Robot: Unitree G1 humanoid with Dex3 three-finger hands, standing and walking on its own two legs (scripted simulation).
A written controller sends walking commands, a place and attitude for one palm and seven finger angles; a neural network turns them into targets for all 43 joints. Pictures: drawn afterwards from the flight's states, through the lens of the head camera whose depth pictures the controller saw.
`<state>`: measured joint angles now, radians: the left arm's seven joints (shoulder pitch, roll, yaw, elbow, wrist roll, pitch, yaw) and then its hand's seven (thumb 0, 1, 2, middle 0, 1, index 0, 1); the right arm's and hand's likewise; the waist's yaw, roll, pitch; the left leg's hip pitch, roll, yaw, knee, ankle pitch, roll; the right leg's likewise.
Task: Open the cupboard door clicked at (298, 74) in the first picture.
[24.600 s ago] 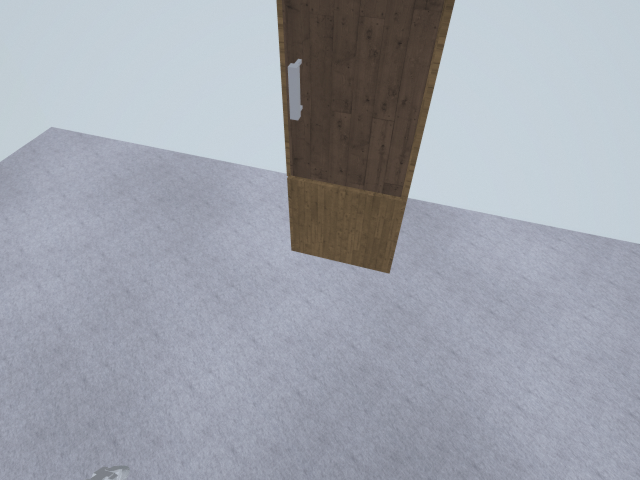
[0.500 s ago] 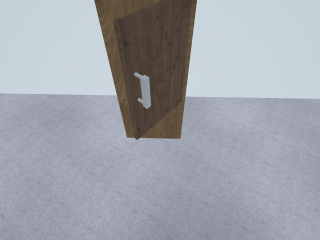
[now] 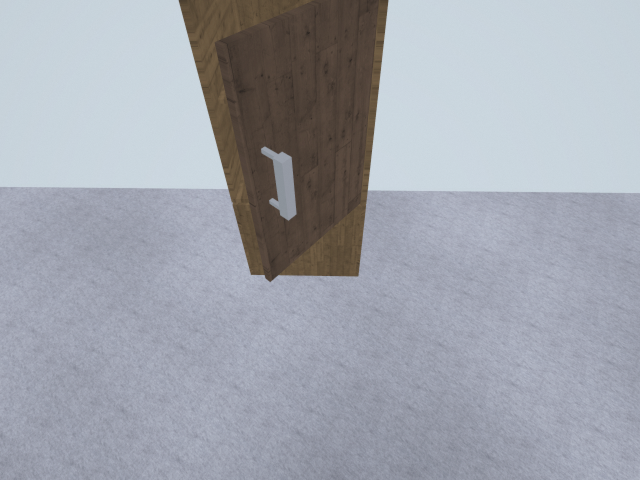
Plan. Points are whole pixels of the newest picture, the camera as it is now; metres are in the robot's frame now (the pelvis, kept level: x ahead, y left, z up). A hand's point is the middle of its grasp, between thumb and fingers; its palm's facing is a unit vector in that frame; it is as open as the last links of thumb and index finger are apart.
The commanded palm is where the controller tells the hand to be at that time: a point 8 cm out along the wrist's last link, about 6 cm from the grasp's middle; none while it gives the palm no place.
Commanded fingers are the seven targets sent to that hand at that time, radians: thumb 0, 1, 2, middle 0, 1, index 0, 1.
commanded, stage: walk to a spot facing it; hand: left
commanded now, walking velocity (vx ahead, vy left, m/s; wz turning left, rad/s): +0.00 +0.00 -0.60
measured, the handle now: (277, 183) +0.63 +0.12 -0.03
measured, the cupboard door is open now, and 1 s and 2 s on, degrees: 50 50 50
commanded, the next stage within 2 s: none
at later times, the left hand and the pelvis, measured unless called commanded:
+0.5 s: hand out of the picture +0.08 +0.15 -0.17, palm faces -0.17 -0.94 -0.30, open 7.4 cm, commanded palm none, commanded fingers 0.00 0.90 0.90 -0.20 -0.30 -0.20 -0.30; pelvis +0.00 -0.04 -0.01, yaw -15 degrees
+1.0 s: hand (235, 440) +0.21 +0.15 -0.18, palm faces -0.46 -0.86 -0.24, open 7.4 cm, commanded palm none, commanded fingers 0.00 0.90 0.90 -0.20 -0.30 -0.20 -0.30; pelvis +0.03 -0.01 -0.01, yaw -32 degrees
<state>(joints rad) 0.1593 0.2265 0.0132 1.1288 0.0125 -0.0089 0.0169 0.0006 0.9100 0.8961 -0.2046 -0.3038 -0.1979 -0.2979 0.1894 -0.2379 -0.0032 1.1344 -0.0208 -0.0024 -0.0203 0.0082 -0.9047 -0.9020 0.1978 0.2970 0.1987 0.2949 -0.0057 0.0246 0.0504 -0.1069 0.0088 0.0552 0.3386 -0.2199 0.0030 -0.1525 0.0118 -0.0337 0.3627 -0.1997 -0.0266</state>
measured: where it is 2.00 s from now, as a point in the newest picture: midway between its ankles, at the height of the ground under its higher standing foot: outside the picture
